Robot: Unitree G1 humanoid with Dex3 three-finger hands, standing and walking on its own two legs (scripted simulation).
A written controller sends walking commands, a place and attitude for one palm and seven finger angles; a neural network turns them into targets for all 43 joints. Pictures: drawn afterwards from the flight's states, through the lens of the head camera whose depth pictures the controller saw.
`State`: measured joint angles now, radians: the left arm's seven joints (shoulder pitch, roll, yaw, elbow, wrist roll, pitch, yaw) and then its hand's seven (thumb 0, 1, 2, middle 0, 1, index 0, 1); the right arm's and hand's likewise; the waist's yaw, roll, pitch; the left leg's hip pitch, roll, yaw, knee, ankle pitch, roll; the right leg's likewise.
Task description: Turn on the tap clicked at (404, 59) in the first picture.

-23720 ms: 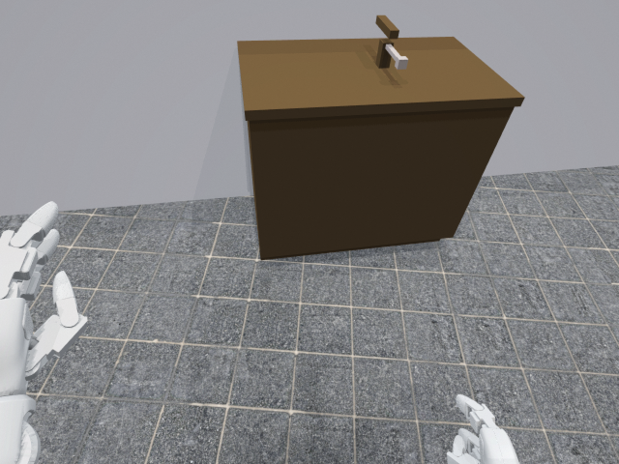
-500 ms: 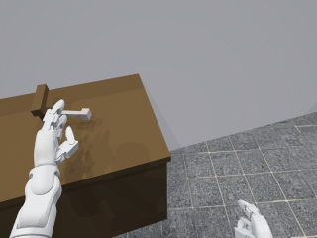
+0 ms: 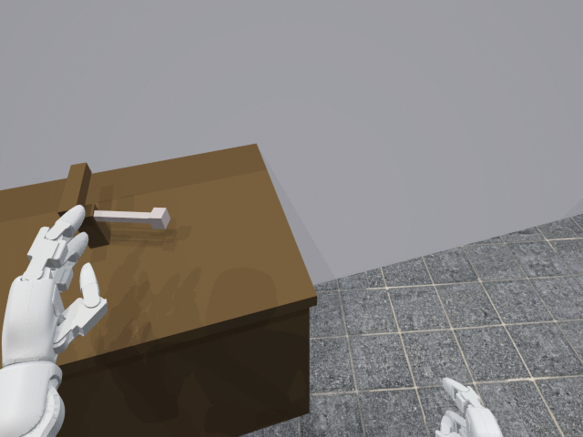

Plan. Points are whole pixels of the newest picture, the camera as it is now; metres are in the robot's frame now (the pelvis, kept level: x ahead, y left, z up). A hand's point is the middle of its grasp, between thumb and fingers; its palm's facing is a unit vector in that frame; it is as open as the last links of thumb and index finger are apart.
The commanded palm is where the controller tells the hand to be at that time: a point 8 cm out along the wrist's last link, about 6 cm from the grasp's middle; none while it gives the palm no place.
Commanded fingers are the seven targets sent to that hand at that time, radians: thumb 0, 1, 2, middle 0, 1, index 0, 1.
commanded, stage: draw the hand back beside the body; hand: left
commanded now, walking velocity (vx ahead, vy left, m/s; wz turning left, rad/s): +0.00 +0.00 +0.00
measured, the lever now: (159, 218) +0.46 +0.30 +0.03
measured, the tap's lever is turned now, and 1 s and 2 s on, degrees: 69 69 69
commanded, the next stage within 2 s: step back with the hand held close in 0.36 s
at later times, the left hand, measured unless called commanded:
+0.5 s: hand (82, 320) +0.19 +0.24 +0.16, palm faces +0.40 -0.85 -0.35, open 7.4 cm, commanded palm +0.15 +0.28 +0.18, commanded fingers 0.00 0.90 0.90 -0.20 -0.30 -0.20 -0.30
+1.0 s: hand (21, 365) +0.14 +0.27 +0.16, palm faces +0.38 -0.80 -0.46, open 7.4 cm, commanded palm +0.09 +0.30 +0.18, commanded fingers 0.00 0.90 0.90 -0.20 -0.30 -0.20 -0.30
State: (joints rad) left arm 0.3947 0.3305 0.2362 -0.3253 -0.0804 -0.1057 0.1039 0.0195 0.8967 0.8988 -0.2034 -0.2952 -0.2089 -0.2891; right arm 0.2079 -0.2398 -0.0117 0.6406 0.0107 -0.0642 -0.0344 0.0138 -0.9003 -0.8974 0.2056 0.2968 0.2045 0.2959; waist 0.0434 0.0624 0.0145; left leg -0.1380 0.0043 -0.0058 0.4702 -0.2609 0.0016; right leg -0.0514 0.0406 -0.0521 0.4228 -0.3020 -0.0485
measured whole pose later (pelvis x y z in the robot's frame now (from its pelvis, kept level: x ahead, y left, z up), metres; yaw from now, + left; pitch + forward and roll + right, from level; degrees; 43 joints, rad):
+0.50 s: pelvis -0.01 +0.00 +0.00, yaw +1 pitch -4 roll +0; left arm 0.45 0.34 0.25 -0.40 -0.08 -0.11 0.11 0.02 0.90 0.90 -0.21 -0.31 -0.21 -0.30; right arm 0.20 -0.22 0.00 0.63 0.01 -0.09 -0.04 0.01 -0.90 -0.90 0.21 0.30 0.21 0.30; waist 0.05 0.07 0.01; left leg -0.17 0.00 -0.02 0.51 -0.27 0.00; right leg -0.07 0.04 -0.07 0.46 -0.31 -0.05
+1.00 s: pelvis -0.07 +0.02 -0.01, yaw +1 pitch +0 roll -2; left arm 0.50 0.39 0.34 -0.48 -0.05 -0.16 0.12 0.02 0.89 0.90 -0.21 -0.31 -0.22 -0.30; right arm 0.19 -0.24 0.00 0.57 0.01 -0.04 -0.07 0.01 -0.90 -0.90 0.21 0.30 0.20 0.30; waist 0.03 0.06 0.02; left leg -0.37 -0.01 -0.01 0.54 -0.18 0.03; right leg -0.28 0.03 -0.07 0.50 -0.23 -0.02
